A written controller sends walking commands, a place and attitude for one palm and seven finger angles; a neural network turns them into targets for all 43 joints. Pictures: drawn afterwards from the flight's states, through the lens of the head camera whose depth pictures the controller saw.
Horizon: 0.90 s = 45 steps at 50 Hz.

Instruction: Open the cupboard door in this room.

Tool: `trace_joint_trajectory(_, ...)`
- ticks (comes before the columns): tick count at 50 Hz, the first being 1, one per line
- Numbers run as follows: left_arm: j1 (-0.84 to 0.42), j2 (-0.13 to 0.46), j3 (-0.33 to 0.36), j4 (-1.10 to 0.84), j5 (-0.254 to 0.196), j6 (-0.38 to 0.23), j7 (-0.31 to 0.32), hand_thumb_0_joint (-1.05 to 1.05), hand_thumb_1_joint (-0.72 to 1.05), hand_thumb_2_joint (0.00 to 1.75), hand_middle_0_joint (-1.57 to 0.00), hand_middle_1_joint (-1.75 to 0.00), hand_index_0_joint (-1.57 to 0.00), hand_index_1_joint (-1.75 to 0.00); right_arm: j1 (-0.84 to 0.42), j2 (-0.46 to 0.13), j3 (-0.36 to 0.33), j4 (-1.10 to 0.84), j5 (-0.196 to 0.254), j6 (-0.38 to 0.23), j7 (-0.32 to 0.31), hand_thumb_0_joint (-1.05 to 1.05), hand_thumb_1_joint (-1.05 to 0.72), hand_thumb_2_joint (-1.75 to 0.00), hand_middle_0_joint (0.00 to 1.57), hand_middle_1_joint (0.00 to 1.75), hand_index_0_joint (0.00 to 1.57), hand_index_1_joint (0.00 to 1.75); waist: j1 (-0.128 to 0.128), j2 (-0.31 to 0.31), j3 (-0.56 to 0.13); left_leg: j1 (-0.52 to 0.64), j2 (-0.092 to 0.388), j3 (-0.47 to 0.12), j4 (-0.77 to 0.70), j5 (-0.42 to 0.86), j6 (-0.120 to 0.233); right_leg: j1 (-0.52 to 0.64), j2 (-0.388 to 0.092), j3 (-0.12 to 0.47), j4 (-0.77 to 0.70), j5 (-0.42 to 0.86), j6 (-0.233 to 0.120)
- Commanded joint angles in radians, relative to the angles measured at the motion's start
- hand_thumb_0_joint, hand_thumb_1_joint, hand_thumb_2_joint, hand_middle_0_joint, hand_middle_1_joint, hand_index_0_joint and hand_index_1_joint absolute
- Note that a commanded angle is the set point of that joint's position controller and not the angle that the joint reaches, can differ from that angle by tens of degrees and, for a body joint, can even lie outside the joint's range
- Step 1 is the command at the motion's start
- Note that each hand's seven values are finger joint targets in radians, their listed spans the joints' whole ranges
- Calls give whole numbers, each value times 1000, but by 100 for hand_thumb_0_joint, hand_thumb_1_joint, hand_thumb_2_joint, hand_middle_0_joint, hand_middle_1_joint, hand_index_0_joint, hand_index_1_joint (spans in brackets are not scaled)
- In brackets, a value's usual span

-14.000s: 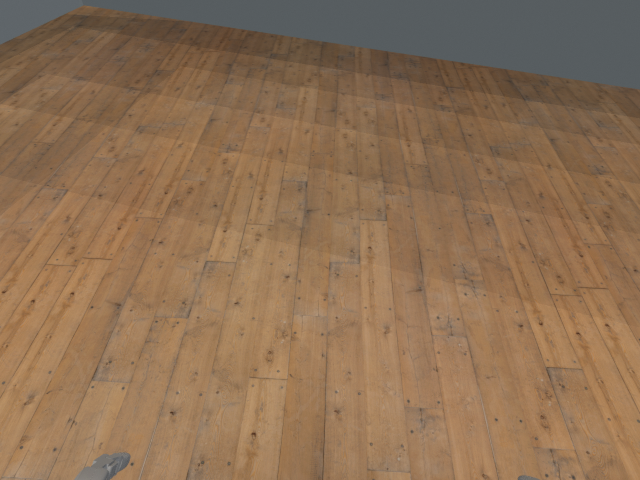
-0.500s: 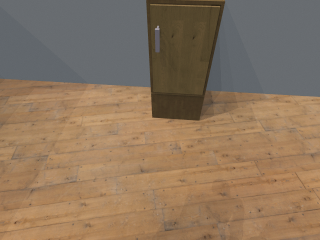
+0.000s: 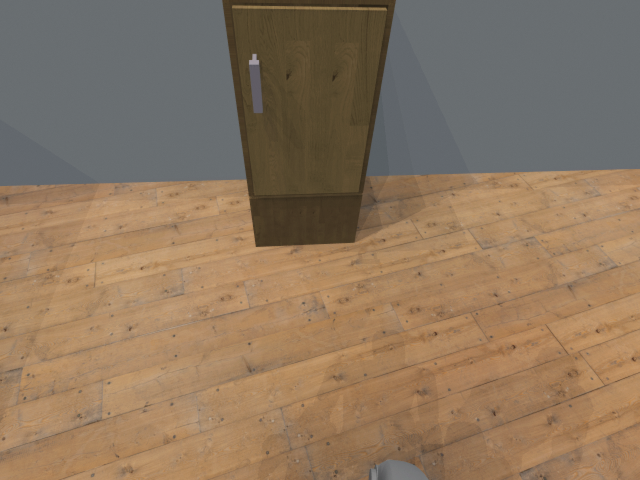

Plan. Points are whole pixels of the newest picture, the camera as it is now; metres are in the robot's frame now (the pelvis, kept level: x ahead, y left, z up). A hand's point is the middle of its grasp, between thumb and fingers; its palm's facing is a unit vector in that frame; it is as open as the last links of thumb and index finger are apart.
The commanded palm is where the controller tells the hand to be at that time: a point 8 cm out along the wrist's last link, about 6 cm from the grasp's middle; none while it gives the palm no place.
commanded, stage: walk to a spot facing it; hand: left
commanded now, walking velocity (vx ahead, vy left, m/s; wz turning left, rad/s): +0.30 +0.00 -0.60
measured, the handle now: (256, 83) +1.02 +0.22 -0.04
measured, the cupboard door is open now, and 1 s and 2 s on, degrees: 0 0 0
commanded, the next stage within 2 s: turn to face it in 0.16 s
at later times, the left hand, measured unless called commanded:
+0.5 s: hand (273, 355) +0.34 +0.10 -0.17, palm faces -0.16 -0.96 -0.23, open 7.2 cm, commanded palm none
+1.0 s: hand (240, 358) +0.33 +0.15 -0.17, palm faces +0.05 -0.97 -0.25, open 7.3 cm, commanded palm none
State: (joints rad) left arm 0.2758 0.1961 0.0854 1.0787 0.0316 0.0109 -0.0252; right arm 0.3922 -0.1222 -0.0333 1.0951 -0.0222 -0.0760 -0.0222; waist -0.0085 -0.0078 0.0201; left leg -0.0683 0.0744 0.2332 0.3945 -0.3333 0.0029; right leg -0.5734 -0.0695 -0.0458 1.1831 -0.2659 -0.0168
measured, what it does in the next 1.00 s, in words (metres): walks ahead: right foot, then left foot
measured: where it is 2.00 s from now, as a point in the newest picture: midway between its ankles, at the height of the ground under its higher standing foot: (334, 407)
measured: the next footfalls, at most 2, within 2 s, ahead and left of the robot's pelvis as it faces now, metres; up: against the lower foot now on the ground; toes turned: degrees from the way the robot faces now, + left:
right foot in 0.26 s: +0.28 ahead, -0.14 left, +0.00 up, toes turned -17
left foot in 0.72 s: +0.35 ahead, +0.06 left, +0.00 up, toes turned +3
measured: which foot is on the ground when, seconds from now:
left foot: down 0.00-0.26, up 0.28-0.70, down 0.72-1.00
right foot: up 0.00-0.24, down 0.26-0.74, up 0.76-1.00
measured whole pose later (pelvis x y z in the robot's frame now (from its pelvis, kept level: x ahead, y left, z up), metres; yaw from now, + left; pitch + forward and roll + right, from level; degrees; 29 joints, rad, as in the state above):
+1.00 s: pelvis +0.30 -0.06 +0.00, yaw +1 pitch -1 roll -1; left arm 0.19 0.22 0.05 1.04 0.01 0.03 0.02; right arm 0.17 -0.18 -0.04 1.03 -0.02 0.01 -0.01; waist 0.01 0.01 0.11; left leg -0.23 0.03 0.04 0.47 -0.23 0.01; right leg -0.37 -0.07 -0.04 0.89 -0.48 0.06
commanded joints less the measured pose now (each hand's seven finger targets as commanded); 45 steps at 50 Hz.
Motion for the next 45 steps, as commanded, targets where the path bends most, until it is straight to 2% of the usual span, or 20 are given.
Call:
trace_joint_trajectory(1,-96,-19,-6,-118,-1,-7,-13,0,90,90,-20,-30,-20,-30,113,-116,-19,-11,1,-20,-15,0,-90,-90,20,30,20,30,4,101,120,68,247,-89,-191,418,62,-254,-37,-21,35,78,23)
trace_joint_trajectory(5,-246,-26,-20,-197,-8,-12,-25,0,90,90,-20,-30,-20,-30,118,-123,-28,-7,-8,-13,-13,0,-90,-90,20,30,20,30,-26,153,173,66,233,-1,-189,494,78,-180,-22,-102,-281,111,19)
trace_joint_trajectory(7,-252,-21,-23,-206,-9,-22,-25,0,90,90,-20,-30,-20,-30,112,-142,-35,-10,-4,-9,-13,0,-90,-90,20,30,20,30,-20,167,151,106,229,43,-129,722,76,-83,30,-150,-422,108,-4)
trace_joint_trajectory(9,-140,15,-14,-182,-6,-34,-20,0,90,90,-20,-30,-20,-30,87,-192,-54,-22,4,-7,-11,0,-90,-90,20,30,20,30,29,170,49,169,241,81,33,998,64,76,91,-182,-496,109,-35)
trace_joint_trajectory(11,86,86,8,-118,2,-48,-9,0,90,90,-20,-30,-20,-30,31,-235,-66,-51,11,-2,-4,0,-90,-90,20,30,20,30,136,162,-101,117,218,101,364,1005,16,386,118,-180,-619,168,-63)
trace_joint_trajectory(12,205,187,34,-84,5,-59,-2,0,90,90,-20,-30,-20,-30,37,-207,-61,-70,24,1,8,0,-90,-90,20,30,20,30,193,25,-203,-141,180,88,649,639,-23,721,-17,-29,-650,330,-113)
trace_joint_trajectory(13,256,298,54,-71,-5,-66,18,0,90,90,-20,-30,-20,-30,73,-112,-40,-104,34,4,10,0,-90,-90,20,30,20,30,167,-215,-332,-465,-16,-16,1027,-236,-70,938,-328,493,-658,714,-246)
trace_joint_trajectory(14,220,315,53,-84,-30,-61,33,0,90,90,-20,-30,-20,-30,13,-126,-33,-130,40,13,0,0,-90,-90,20,30,20,30,153,-137,-343,-491,-3,-180,1138,-261,-47,867,-391,528,-745,797,-302)
trace_joint_trajectory(15,122,260,36,-104,-31,-57,40,0,90,90,-20,-30,-20,-30,-19,-111,-35,-131,37,26,1,0,-90,-90,20,30,20,30,108,-31,-198,-486,37,-221,1148,-158,-35,712,-364,391,-775,758,-273)
trace_joint_trajectory(18,-50,136,-12,-129,-26,-74,48,0,90,90,-20,-30,-20,-30,-13,-101,-23,-78,7,54,3,0,-90,-90,20,30,20,30,11,29,-63,-405,90,-250,992,-12,-37,362,-260,202,-830,617,-168)
trace_joint_trajectory(22,-130,100,-36,-123,-17,-78,49,0,90,90,-20,-30,-20,-30,66,-64,-3,-50,5,92,4,0,-90,-90,20,30,20,30,-60,-27,-104,-302,65,-233,745,14,-54,273,-181,17,-849,570,-130)
trace_joint_trajectory(26,-115,80,-42,-105,-19,-70,42,0,90,90,-20,-30,-20,-30,-38,-73,2,-80,10,93,9,0,-90,-90,20,30,20,30,-29,-101,-35,-319,49,-212,561,52,-62,295,-178,-14,-874,503,-117)
trace_joint_trajectory(31,-31,122,-25,-76,-13,-51,50,0,90,90,-20,-30,-20,-30,-184,-92,2,-118,6,79,17,0,-90,-90,20,30,20,30,39,-83,-5,-364,25,-171,361,-14,-58,473,-236,10,-798,607,-137)
trace_joint_trajectory(35,-16,133,-20,-63,-19,-39,57,0,90,90,-20,-30,-20,-30,-165,-107,-6,-111,2,76,20,0,-90,-90,20,30,20,30,19,-46,-25,-215,15,-157,142,163,-41,471,-214,-37,-679,564,-76)
trace_joint_trajectory(36,-11,124,-20,-70,-23,-34,57,0,90,90,-20,-30,-20,-30,-121,-144,-12,-102,0,70,19,0,-90,-90,20,30,20,30,0,38,-68,-95,61,-215,80,434,-12,406,-169,-77,-591,465,-27)
trace_joint_trajectory(37,3,88,-25,-86,-27,-32,59,0,90,90,-20,-30,-20,-30,-80,-203,-25,-97,-4,67,14,0,-90,-90,20,30,20,30,-11,172,-104,30,200,-366,85,759,66,286,-86,-129,-488,214,31)
trace_joint_trajectory(38,-17,58,-40,-103,-30,-28,61,0,90,90,-20,-30,-20,-30,-51,-232,-30,-86,0,71,8,0,-90,-90,20,30,20,30,-22,278,-98,63,306,-475,35,982,164,204,-18,-113,-376,-238,60)
trace_joint_trajectory(39,-54,70,-40,-104,-28,-20,65,0,90,90,-20,-30,-20,-30,-61,-229,-25,-69,-1,73,-4,0,-90,-90,20,30,20,30,-34,335,-82,54,308,-516,-2,1021,211,163,-8,-39,-261,-389,67)
trace_joint_trajectory(41,-97,82,-32,-110,-26,-14,58,0,90,90,-20,-30,-20,-30,-99,-211,-25,-82,-1,70,-12,0,-90,-90,20,30,20,30,-26,222,-47,26,275,-477,-6,907,209,120,-27,18,-210,-341,58)
trace_joint_trajectory(45,-85,66,-29,-98,-23,-9,46,0,90,90,-20,-30,-20,-30,-143,-234,-40,-101,1,70,-12,0,-90,-90,20,30,20,30,-14,111,-101,79,212,-398,5,819,177,111,-8,5,-239,-239,75)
